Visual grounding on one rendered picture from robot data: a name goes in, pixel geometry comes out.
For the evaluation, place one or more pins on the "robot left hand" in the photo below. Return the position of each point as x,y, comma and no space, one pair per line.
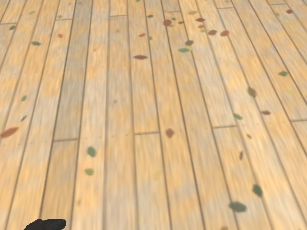
48,224

